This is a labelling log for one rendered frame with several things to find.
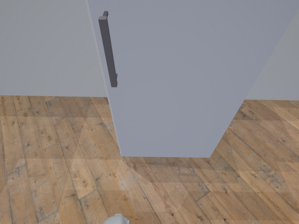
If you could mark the fridge door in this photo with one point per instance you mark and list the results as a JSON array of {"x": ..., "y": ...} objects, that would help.
[{"x": 184, "y": 68}]

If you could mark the handle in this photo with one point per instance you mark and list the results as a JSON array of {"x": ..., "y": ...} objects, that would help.
[{"x": 104, "y": 29}]

